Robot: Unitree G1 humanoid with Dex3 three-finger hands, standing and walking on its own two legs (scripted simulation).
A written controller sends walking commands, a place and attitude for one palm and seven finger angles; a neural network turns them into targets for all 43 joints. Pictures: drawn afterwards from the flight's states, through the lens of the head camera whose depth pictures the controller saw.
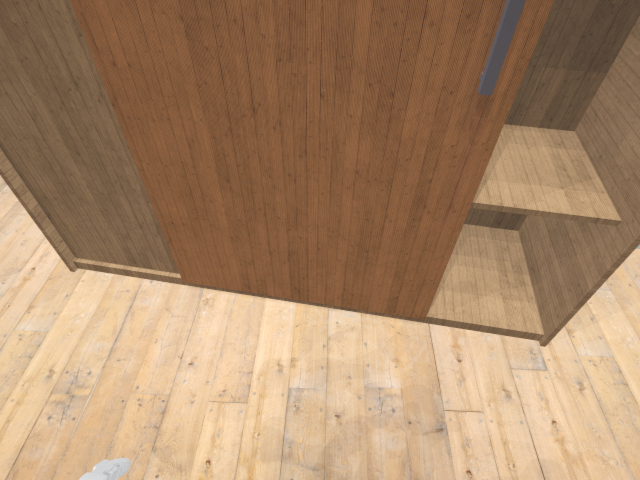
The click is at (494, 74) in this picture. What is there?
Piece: wardrobe's sliding door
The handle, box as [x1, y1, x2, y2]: [478, 0, 525, 95]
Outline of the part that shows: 525,0 506,1 484,71 481,73 480,83 478,87 478,91 480,94 491,95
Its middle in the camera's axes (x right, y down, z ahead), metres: +0.31 -0.37 +0.65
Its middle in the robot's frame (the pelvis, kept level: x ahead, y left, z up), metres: +0.77 -0.27 +0.26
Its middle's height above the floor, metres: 1.03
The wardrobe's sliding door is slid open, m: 0.41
